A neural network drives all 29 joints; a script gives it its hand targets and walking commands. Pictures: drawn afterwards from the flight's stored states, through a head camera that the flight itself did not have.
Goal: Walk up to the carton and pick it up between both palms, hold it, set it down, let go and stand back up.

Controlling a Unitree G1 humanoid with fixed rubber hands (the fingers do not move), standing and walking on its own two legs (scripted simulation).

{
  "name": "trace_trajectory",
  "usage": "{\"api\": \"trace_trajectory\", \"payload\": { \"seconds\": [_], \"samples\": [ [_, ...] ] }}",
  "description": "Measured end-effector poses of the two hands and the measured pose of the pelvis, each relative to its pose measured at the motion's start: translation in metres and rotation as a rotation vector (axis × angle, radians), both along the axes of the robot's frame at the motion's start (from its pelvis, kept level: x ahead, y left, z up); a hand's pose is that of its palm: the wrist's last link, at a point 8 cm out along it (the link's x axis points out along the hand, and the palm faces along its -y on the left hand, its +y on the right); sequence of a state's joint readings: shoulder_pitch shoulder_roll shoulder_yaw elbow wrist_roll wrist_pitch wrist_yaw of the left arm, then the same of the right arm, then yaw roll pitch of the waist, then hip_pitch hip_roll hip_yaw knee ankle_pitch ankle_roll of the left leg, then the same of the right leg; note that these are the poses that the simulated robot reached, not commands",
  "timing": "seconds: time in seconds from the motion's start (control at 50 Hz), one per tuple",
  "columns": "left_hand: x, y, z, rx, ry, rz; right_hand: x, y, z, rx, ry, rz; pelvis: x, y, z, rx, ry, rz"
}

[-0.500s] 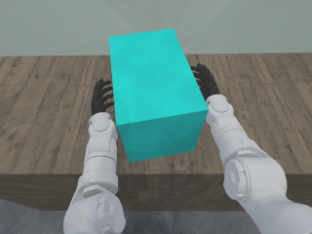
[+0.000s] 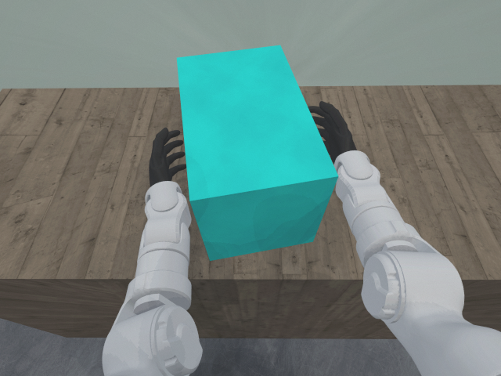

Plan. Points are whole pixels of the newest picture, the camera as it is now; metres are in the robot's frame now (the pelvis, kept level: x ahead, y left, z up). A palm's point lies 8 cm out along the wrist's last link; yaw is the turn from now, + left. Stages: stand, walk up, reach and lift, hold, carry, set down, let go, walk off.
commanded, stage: set down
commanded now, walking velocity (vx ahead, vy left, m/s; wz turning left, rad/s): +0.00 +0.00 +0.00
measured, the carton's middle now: (245, 151) +0.49 +0.06 +0.03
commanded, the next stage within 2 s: none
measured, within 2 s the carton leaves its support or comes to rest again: neither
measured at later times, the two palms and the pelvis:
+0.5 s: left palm (160, 188) +0.38 +0.19 +0.05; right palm (345, 147) +0.48 -0.11 +0.07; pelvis -0.01 +0.00 -0.01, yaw +0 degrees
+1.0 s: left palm (148, 217) +0.32 +0.19 +0.06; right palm (380, 189) +0.42 -0.17 +0.04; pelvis -0.04 +0.00 -0.01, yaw +0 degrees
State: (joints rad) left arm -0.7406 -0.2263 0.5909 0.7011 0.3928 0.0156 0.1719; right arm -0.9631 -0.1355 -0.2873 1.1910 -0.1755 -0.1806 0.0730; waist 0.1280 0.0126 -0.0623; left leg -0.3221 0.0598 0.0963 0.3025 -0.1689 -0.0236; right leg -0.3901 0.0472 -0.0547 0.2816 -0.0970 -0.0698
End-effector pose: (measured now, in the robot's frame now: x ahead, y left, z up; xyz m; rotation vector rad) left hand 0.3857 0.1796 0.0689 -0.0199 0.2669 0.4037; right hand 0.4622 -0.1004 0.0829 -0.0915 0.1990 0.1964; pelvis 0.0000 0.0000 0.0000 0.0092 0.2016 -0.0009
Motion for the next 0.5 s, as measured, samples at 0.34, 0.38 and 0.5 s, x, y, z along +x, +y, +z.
{"api": "trace_trajectory", "payload": {
  "seconds": [0.34, 0.38, 0.5],
  "samples": [
    [0.000, 0.004, -0.029, -0.038, 0.076, 0.016, 0.016, 0.000, -0.024, 0.042, 0.110, -0.025, -0.008, 0.005, -0.005, -0.004, 0.105, -0.001],
    [-0.002, 0.006, -0.030, -0.037, 0.077, 0.021, 0.019, -0.001, -0.022, 0.038, 0.104, -0.021, -0.009, 0.004, -0.005, -0.003, 0.109, -0.002],
    [-0.004, 0.010, -0.021, -0.026, 0.042, 0.027, 0.019, -0.014, -0.017, 0.034, 0.091, -0.028, -0.013, 0.003, -0.005, -0.001, 0.110, -0.003]
  ]
}}
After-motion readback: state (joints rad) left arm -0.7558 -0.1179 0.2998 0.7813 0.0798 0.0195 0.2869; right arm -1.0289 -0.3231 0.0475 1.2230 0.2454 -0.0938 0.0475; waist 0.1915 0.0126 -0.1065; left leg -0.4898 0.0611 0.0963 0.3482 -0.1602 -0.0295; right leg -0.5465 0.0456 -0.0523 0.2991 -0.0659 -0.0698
